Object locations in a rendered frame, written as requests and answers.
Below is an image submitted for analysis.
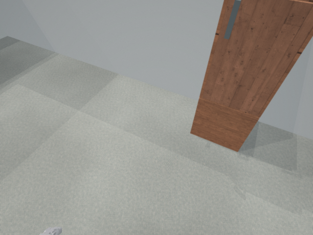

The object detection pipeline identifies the cupboard door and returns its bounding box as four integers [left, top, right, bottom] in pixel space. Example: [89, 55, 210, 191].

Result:
[202, 0, 313, 116]

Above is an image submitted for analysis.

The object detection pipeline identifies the handle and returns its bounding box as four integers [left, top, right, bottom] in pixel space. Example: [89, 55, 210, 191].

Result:
[224, 0, 241, 39]

